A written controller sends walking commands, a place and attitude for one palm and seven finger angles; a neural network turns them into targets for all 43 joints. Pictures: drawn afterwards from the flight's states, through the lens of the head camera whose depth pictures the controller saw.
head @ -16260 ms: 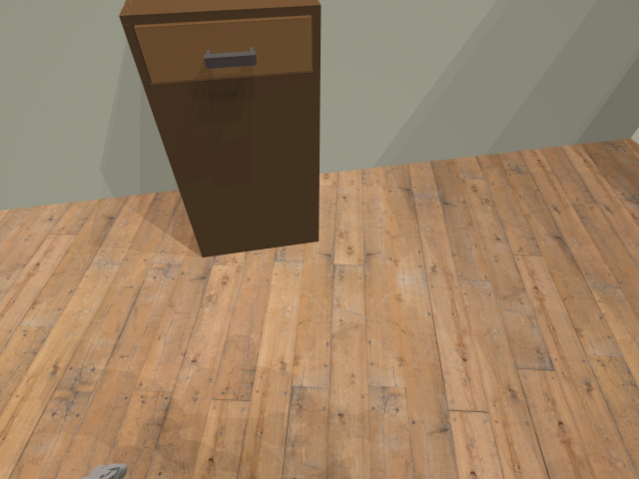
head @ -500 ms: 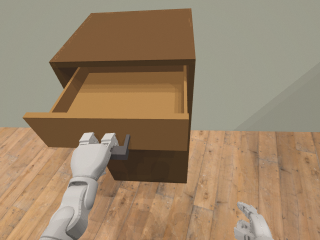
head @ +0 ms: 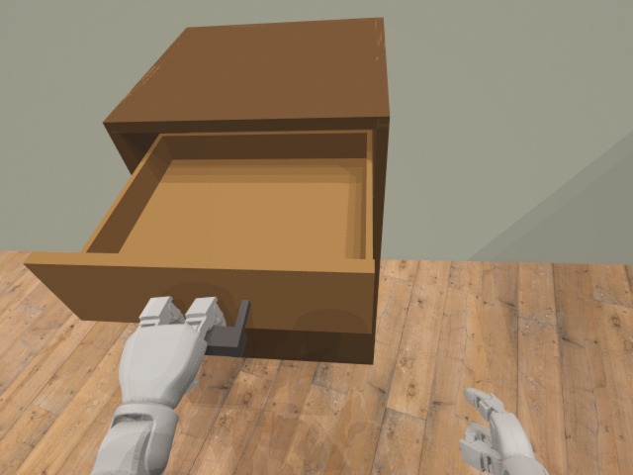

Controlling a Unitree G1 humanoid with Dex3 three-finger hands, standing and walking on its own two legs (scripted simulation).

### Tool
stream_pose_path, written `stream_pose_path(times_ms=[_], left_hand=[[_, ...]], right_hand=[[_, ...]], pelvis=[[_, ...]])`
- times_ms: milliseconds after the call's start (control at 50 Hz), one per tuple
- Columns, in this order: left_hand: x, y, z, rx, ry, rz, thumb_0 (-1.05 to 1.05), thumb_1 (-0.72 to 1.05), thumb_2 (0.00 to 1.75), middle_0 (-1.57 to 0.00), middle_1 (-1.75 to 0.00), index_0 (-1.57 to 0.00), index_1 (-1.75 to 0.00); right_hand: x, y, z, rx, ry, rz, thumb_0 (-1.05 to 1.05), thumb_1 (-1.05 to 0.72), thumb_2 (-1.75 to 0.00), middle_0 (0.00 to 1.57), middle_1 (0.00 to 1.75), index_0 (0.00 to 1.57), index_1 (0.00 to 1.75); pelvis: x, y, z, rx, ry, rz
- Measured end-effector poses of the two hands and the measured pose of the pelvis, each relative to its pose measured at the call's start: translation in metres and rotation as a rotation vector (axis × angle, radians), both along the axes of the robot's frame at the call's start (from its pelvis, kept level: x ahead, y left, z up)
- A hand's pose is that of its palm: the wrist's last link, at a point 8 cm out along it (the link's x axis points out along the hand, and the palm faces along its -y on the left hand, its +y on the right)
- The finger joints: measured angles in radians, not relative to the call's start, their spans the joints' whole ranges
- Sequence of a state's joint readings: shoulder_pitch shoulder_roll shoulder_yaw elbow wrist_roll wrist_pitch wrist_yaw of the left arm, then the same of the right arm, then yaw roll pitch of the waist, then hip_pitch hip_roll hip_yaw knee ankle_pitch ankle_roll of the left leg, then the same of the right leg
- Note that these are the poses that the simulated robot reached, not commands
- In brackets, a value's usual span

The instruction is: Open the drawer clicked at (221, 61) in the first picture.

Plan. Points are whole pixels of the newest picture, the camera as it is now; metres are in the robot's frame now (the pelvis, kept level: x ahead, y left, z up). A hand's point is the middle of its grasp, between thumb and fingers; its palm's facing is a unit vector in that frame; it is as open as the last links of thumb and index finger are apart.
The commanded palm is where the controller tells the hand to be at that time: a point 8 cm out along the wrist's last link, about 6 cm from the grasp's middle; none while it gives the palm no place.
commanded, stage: pull the drawer open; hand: left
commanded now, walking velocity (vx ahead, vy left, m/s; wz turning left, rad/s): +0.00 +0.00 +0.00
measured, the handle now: (197, 322) +0.27 +0.20 +0.06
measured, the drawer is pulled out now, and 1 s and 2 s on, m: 0.29 0.29 0.29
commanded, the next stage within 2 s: open the thumb to release the handle in 0.52 s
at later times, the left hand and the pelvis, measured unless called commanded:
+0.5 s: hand (184, 380) +0.21 +0.20 +0.04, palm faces +0.06 -0.15 -0.99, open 6.0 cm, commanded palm +0.15 +0.20 +0.08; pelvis +0.01 +0.00 -0.01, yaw -2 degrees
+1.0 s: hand (187, 372) +0.22 +0.20 +0.04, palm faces +0.07 -0.13 -0.99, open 9.6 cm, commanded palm +0.19 +0.20 +0.08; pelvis +0.00 +0.00 +0.00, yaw +0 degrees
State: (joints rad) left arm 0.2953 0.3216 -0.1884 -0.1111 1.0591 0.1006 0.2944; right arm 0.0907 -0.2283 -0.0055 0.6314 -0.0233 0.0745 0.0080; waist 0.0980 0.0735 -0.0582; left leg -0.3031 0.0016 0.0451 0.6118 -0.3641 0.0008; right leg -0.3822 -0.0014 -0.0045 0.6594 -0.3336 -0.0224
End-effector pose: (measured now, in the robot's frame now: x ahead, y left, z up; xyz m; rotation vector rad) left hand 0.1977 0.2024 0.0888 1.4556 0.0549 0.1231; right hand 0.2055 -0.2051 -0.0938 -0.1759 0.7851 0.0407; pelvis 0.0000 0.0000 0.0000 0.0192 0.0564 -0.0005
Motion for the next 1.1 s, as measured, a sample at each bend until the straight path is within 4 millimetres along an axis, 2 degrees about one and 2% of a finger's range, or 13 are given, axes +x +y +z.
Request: stream_pose_path(times_ms=[180,500,640,740,880,980,1100], left_hand=[[-0.011,-0.001,0.001,-0.022,0.005,0.006,0.07,0.66,0.78,-0.25,-1.35,-0.42,-1.35],[-0.013,0.001,0.000,-0.042,-0.012,-0.015,0.07,0.69,0.75,-0.23,-1.35,-0.40,-1.33],[-0.013,0.001,-0.001,-0.030,-0.022,-0.017,0.06,0.68,0.76,-0.24,-1.35,-0.40,-1.34],[-0.006,0.001,-0.002,-0.003,-0.056,0.000,0.04,0.65,0.78,-0.29,-1.35,-0.40,-1.34],[0.000,-0.001,0.001,-0.021,-0.048,0.045,0.02,0.45,0.71,-0.32,-1.31,-0.39,-1.31],[-0.004,-0.002,0.002,-0.020,-0.020,0.045,0.01,0.18,0.59,-0.32,-1.27,-0.37,-1.28],[-0.008,-0.002,0.003,-0.016,-0.012,0.036,0.00,-0.18,0.44,-0.29,-1.23,-0.34,-1.24]], right_hand=[[0.002,0.004,0.005,0.018,-0.028,0.020,0.01,-0.91,-0.90,0.20,0.30,0.20,0.30],[-0.005,-0.015,-0.002,-0.010,0.015,-0.030,0.01,-0.91,-0.90,0.20,0.30,0.20,0.30],[0.000,-0.010,-0.008,0.001,0.022,-0.027,0.01,-0.91,-0.90,0.20,0.30,0.20,0.30],[0.004,-0.002,-0.014,-0.011,0.041,-0.008,0.01,-0.91,-0.90,0.20,0.30,0.20,0.30],[0.009,0.011,-0.007,0.011,0.013,0.018,0.01,-0.91,-0.90,0.20,0.30,0.20,0.30],[0.011,0.012,0.002,0.017,-0.020,0.037,0.01,-0.91,-0.90,0.20,0.30,0.20,0.30],[0.007,0.004,0.005,-0.003,-0.028,0.038,0.01,-0.91,-0.90,0.20,0.30,0.20,0.30]], pelvis=[[0.000,-0.002,-0.001,0.001,-0.001,-0.010],[0.013,0.004,-0.007,-0.006,0.047,-0.035],[0.016,0.006,-0.009,-0.007,0.057,-0.030],[0.011,0.005,-0.010,-0.008,0.046,-0.007],[0.006,0.001,-0.006,-0.001,0.017,-0.001],[0.001,-0.004,-0.003,0.001,0.000,0.000],[-0.004,-0.007,-0.002,0.001,-0.008,0.003]])
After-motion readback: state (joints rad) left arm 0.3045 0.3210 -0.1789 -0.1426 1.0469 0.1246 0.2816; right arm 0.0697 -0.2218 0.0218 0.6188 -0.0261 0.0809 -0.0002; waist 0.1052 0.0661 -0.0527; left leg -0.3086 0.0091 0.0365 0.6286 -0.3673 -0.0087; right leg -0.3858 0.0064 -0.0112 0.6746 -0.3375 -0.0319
